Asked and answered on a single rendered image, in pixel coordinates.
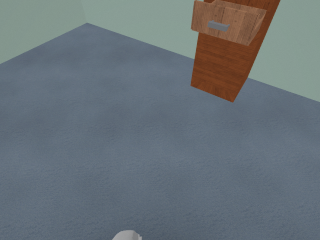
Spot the handle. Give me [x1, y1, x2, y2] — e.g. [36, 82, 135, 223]
[207, 20, 230, 32]
[215, 37, 232, 45]

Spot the cabinet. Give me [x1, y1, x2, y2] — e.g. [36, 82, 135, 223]
[190, 0, 281, 103]

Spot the drawer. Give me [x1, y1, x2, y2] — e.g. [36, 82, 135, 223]
[191, 0, 267, 46]

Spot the robot left thigh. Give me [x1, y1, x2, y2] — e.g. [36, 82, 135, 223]
[112, 230, 142, 240]

